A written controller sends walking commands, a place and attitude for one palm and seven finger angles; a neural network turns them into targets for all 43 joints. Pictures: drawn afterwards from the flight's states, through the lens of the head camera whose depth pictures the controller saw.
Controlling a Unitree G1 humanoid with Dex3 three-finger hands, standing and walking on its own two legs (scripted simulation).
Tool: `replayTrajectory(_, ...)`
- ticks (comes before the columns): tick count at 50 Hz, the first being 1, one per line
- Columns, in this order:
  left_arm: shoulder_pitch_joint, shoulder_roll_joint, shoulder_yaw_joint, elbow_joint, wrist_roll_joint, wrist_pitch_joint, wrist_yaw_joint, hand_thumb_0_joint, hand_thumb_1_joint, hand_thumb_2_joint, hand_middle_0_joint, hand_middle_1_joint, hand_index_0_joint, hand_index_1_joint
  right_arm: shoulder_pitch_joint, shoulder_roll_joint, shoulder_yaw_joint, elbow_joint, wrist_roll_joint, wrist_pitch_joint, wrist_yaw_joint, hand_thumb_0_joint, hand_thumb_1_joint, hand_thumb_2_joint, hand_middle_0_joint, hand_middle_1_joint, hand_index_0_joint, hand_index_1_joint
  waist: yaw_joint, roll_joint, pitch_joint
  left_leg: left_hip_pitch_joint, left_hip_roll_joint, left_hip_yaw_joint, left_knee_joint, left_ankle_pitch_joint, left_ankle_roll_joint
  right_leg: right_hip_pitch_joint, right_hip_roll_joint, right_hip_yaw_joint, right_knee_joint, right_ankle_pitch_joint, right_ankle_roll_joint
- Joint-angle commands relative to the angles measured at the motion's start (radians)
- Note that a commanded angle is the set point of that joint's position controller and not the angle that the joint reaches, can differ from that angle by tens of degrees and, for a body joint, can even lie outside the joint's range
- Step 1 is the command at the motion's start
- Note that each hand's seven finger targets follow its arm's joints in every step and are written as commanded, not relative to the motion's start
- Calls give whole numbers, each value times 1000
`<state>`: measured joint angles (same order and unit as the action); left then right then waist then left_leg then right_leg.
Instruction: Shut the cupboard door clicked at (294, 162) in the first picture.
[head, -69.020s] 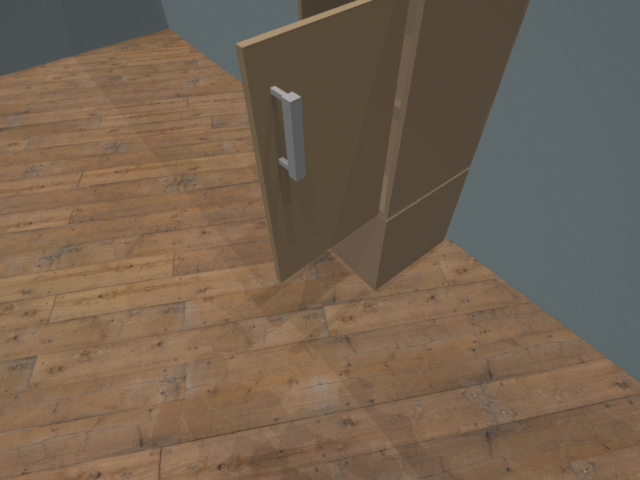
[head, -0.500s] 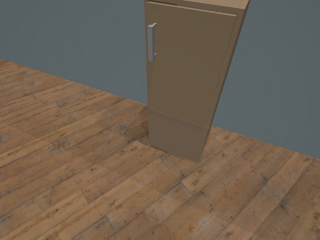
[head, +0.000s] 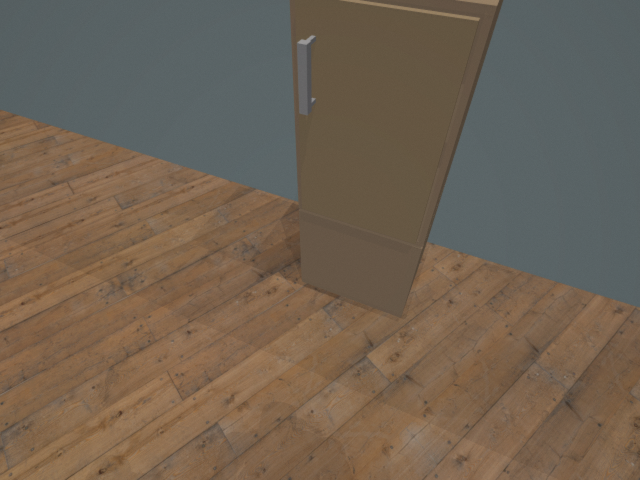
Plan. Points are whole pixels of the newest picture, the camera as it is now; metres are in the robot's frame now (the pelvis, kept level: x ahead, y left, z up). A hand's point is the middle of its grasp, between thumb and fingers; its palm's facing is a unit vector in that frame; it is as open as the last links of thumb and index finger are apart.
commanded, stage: stand and wait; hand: left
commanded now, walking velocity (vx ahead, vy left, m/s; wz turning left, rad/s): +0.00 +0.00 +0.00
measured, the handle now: (308, 75) +0.90 +0.07 +0.09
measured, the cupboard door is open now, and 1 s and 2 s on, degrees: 0 0 0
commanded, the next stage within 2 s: none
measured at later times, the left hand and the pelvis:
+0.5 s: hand out of the picture +0.04 +0.20 -0.17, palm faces +0.00 -0.96 -0.27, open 7.3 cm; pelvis +0.01 -0.01 +0.00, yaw +0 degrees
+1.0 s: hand out of the picture +0.04 +0.19 -0.17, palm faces +0.01 -0.96 -0.26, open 7.3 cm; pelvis +0.03 -0.02 +0.00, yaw +0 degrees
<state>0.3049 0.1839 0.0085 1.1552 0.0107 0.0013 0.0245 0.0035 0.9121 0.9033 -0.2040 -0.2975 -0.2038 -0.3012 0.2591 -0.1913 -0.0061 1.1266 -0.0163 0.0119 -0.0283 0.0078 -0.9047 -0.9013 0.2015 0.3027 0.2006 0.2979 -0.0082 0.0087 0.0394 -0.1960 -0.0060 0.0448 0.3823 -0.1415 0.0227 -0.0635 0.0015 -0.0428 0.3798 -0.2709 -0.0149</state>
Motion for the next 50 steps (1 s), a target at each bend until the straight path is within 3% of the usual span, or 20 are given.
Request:
replayTrajectory(1, 33, 140, 25, -30, 1, -16, 5, 0, 900, 900, -200, -300, -200, -300, 17, -137, -19, -32, 4, -15, -8, 0, -900, -900, 200, 300, 200, 300, -1, 0, 60, 46, 110, -124, -81, 2, 13, -136, -105, 94, -113, 28, -36)
replayTrajectory(19, -42, 206, 34, -51, 2, -26, 2, 0, 900, 900, -200, -300, -200, -300, -52, -200, -21, -42, 6, -25, -4, 0, -900, -900, 200, 300, 200, 300, 3, -16, -1, 92, 125, -119, -63, 153, 11, -68, -122, 92, -124, 188, -31)
replayTrajectory(29, -56, 216, 34, -53, 1, -25, 2, 0, 900, 900, -200, -300, -200, -300, -69, -212, -17, -42, 6, -23, -4, 0, -900, -900, 200, 300, 200, 300, 3, -13, 5, 101, 126, -118, -70, 146, 7, -65, -122, 93, -137, 181, -31)
replayTrajectory(35, -60, 214, 33, -52, 1, -26, 4, 0, 900, 900, -200, -300, -200, -300, -68, -205, -17, -38, 5, -24, -5, 0, -900, -900, 200, 300, 200, 300, 1, -21, -8, 108, 127, -113, -61, 184, 6, -44, -127, 89, -128, 251, -30)
replayTrajectory(50, -33, 193, 30, -42, 0, -24, 8, 0, 900, 900, -200, -300, -200, -300, -50, -181, -13, -28, 6, -21, -9, 0, -900, -900, 200, 300, 200, 300, 0, -11, 2, 110, 124, -102, -52, 181, 4, -38, -127, 87, -131, 277, -30)
